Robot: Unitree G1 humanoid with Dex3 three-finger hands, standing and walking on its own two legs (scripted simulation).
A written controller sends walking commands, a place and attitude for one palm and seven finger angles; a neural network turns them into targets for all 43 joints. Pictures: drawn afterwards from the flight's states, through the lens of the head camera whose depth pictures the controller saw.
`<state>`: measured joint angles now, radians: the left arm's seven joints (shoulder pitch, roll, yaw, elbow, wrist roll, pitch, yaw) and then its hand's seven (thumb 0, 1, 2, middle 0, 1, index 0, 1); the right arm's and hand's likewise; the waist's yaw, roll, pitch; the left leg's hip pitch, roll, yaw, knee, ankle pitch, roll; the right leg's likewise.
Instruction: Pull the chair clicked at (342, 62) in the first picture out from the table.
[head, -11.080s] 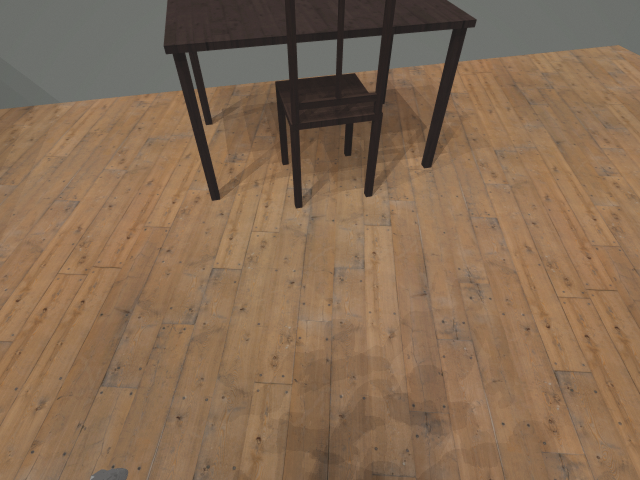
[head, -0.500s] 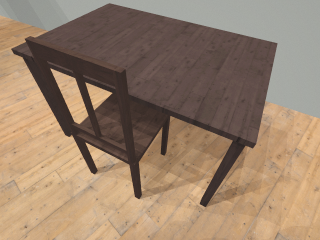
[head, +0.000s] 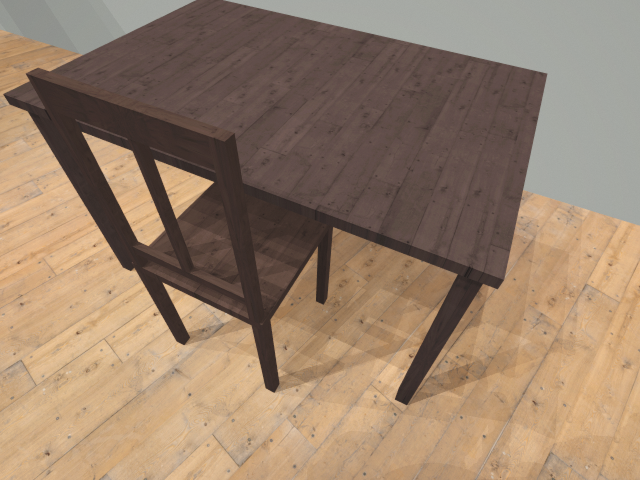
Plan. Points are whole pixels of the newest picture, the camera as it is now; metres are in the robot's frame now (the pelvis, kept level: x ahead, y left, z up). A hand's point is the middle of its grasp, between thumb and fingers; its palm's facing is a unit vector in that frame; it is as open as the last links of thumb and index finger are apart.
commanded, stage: shuffle to correct the standing spot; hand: left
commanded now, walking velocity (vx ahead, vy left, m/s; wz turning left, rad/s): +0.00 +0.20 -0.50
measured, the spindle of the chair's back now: (166, 214) +0.55 +0.34 -0.06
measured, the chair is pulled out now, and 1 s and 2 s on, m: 0.00 0.00 0.00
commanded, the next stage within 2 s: come to a stop and stand still in 0.84 s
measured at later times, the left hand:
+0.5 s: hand out of the picture +0.08 +0.22 -0.16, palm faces -0.13 -0.94 -0.32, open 7.4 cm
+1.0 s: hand out of the picture +0.12 +0.33 -0.18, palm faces -0.25 -0.92 -0.29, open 7.4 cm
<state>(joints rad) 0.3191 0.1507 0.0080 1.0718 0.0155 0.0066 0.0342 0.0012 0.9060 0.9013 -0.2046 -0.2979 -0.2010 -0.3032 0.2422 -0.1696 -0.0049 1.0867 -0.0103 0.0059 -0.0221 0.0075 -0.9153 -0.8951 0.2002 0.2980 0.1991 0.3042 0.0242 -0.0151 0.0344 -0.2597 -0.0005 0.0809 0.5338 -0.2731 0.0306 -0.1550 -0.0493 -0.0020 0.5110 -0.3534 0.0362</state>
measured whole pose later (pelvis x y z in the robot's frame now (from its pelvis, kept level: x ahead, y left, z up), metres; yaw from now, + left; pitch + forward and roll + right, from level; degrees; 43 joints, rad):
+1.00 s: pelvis +0.01 +0.13 -0.01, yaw -19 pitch +1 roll +1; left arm 0.24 0.24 0.07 0.95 0.02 0.06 0.05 0.00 0.91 0.90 -0.20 -0.30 -0.20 -0.30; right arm 0.25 -0.17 -0.02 0.93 -0.04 0.05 -0.01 0.01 -0.91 -0.90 0.20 0.30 0.20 0.30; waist 0.01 -0.04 0.03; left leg -0.33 0.00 0.09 0.58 -0.27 0.04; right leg -0.43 -0.04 -0.05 1.02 -0.54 -0.02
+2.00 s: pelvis +0.02 +0.17 +0.00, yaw -20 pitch -1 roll +0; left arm 0.32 0.13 -0.02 1.09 0.01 -0.02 0.04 0.00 0.91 0.90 -0.20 -0.30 -0.20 -0.30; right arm 0.27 -0.16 0.02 1.11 -0.01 -0.03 -0.03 0.01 -0.93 -0.90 0.20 0.30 0.20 0.30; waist 0.00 -0.01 0.01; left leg -0.21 -0.04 0.11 0.46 -0.24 0.08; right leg -0.13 -0.01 -0.08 0.47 -0.31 -0.02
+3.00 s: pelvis +0.03 +0.18 +0.00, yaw -18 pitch +1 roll +1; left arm 0.49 0.20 0.02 0.32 -0.12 0.02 0.10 0.03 0.92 0.89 -0.20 -0.29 -0.20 -0.30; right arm 0.36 -0.18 0.02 0.90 0.03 -0.20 -0.05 0.02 -0.92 -0.89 0.20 0.30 0.20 0.30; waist -0.01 -0.04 0.00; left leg -0.26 -0.09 0.11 0.46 -0.22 0.09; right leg -0.25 -0.04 -0.05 0.62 -0.36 -0.01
